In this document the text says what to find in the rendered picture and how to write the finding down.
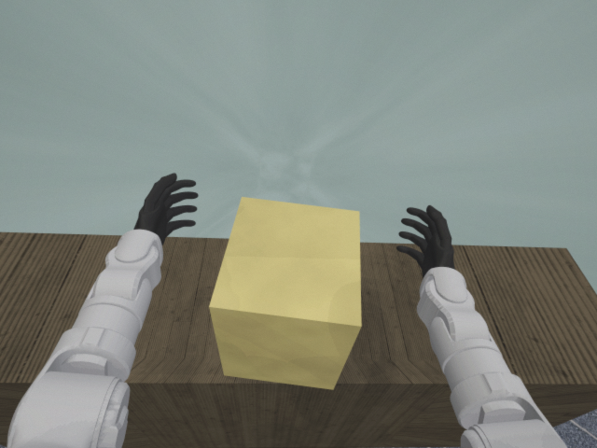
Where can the carton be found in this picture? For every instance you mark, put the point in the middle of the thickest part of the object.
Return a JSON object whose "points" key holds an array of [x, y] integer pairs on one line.
{"points": [[286, 307]]}

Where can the robot left forearm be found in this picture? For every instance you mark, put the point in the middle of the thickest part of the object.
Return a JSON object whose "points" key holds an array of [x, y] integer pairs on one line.
{"points": [[101, 341]]}

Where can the pedestal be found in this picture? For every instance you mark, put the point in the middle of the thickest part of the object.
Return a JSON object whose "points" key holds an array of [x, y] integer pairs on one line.
{"points": [[539, 308]]}

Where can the robot right forearm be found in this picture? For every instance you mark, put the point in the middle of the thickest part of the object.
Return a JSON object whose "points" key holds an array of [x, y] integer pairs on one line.
{"points": [[483, 390]]}

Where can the robot left hand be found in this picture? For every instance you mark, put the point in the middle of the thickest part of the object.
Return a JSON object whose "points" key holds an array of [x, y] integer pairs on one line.
{"points": [[156, 213]]}

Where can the robot right upper arm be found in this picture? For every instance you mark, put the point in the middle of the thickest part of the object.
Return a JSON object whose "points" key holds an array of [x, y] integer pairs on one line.
{"points": [[514, 434]]}

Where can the robot left upper arm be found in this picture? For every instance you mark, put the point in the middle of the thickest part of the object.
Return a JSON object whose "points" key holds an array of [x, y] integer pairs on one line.
{"points": [[74, 410]]}

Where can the robot right hand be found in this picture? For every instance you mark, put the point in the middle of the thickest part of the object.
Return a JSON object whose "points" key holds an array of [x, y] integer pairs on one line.
{"points": [[436, 247]]}

